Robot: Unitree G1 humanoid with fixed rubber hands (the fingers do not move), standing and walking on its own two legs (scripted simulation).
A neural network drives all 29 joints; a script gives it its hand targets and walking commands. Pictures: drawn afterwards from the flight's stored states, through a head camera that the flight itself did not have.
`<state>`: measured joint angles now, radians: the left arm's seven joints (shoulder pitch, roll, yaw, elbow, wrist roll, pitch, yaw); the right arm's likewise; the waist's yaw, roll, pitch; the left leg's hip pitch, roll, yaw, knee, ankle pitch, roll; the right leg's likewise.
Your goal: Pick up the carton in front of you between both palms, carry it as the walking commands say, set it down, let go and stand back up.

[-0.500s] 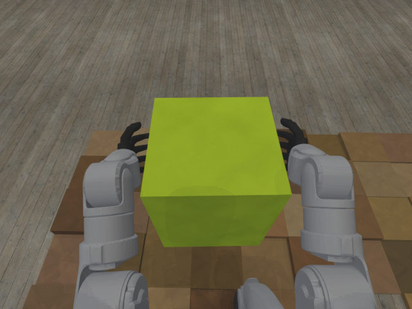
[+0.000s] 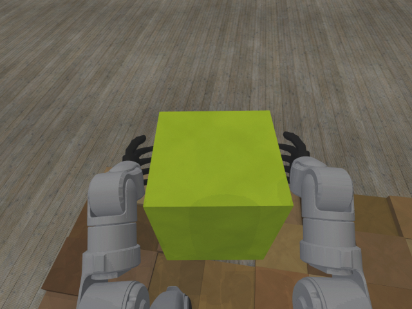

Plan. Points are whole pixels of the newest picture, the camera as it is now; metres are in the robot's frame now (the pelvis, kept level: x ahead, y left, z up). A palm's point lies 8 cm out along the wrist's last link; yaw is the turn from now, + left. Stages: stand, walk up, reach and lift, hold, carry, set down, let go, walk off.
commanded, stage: carry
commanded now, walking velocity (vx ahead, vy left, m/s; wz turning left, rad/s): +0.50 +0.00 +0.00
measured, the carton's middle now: (214, 190) +0.35 +0.01 +0.03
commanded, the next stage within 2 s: none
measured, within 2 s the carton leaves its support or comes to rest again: neither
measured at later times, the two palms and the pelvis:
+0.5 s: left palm (159, 67) +0.64 +0.15 +0.13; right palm (282, 68) +0.62 -0.15 +0.13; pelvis +0.35 +0.02 +0.00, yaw -2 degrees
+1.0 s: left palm (187, 34) +0.94 +0.11 +0.06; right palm (275, 33) +0.94 -0.19 +0.06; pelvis +0.67 -0.03 -0.02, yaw -2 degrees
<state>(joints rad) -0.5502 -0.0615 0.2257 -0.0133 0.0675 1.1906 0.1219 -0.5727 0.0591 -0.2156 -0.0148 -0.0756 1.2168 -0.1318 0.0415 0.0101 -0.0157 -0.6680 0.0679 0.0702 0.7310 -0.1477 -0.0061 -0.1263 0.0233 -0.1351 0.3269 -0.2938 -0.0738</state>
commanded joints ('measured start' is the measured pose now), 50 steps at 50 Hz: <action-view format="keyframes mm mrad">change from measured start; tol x32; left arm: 1 -641 -1059 -728 -119 -446 4 -283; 50 -145 -949 -856 -395 -387 4 -319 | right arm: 1 -566 1060 705 -83 364 -28 219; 15 -398 939 772 -499 416 39 252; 50 -66 1033 824 -290 336 -56 282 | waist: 1 24 -120 -363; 9 -83 243 -600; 29 -70 113 -151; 35 45 -278 -493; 50 -65 -67 -348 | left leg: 1 16 -52 83 -167 140 10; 6 587 -119 189 -383 259 45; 8 1145 324 -431 -299 333 249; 28 779 168 -5 -454 398 108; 32 623 54 79 -18 650 24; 35 -50 -111 -32 599 -478 -13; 37 -221 -31 -113 716 -437 26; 50 568 -133 246 -296 -135 21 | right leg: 1 346 -203 115 -11 663 -62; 6 188 -153 -24 327 874 38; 10 -599 -26 161 1023 -183 59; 29 -483 -82 -1 190 254 20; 32 9 37 -140 71 429 -12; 36 718 -374 431 185 682 -178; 41 203 -350 337 -67 -91 -101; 47 -52 -239 64 -95 -14 -41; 50 65 -142 -64 268 551 28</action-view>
